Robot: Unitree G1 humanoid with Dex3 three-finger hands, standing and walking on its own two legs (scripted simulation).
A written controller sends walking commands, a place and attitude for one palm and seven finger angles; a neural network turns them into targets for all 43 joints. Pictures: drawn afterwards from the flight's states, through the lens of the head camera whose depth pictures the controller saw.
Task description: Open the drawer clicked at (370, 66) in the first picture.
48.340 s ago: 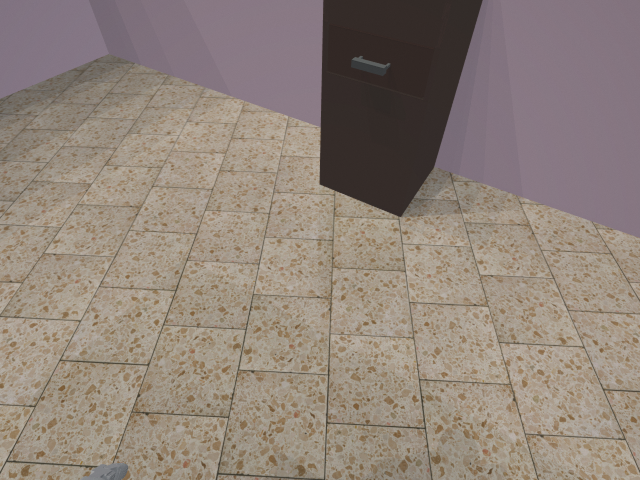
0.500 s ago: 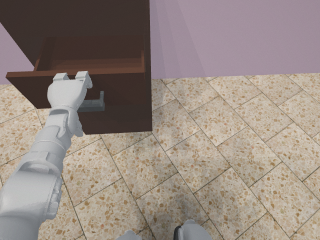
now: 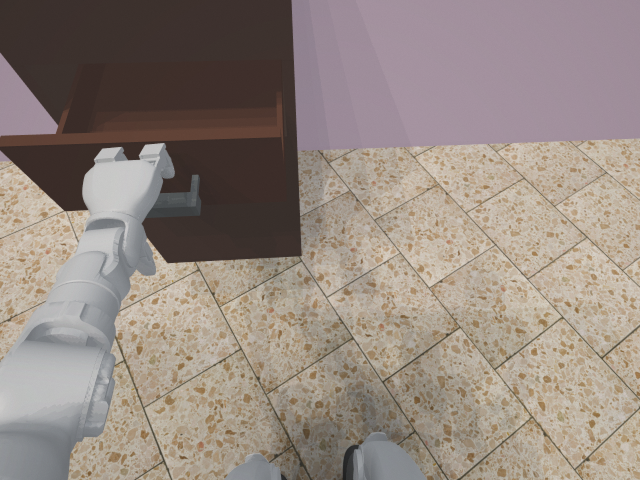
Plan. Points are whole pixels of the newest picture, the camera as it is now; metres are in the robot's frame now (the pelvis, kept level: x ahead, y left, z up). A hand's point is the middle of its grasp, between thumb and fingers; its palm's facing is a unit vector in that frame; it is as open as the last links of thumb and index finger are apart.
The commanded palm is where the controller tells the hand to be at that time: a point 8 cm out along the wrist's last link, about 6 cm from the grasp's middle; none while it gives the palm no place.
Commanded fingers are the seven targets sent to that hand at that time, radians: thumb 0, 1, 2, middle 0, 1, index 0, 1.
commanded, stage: lower the fingers behind the handle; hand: left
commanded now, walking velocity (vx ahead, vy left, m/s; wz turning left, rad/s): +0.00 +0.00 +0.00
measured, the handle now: (159, 193) +0.53 +0.22 -0.06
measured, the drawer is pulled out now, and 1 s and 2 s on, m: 0.16 0.16 0.16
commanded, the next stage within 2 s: close the thumb around the handle in 1.40 s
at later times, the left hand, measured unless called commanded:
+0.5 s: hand (151, 221) +0.48 +0.22 -0.05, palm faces -0.06 -0.04 -1.00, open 13.8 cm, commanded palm +0.46 +0.22 +0.00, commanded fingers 0.00 -0.50 0.30 -0.30 -1.20 -0.30 -1.20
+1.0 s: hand (157, 231) +0.48 +0.23 -0.08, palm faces -0.05 -0.03 -1.00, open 13.8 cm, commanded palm +0.46 +0.21 -0.03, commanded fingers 0.00 -0.50 0.30 -0.30 -1.20 -0.30 -1.20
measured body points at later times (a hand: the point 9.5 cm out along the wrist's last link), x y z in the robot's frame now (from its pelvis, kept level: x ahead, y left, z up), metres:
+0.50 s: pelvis -0.01 +0.01 -0.02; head +0.13 +0.01 +0.40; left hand +0.47 +0.22 +0.01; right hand -0.01 -0.27 -0.15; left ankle -0.03 +0.09 -0.69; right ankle +0.02 -0.11 -0.69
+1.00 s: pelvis -0.02 +0.01 -0.05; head +0.14 +0.01 +0.37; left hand +0.47 +0.22 -0.02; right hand -0.02 -0.27 -0.17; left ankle -0.03 +0.09 -0.69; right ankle +0.02 -0.11 -0.69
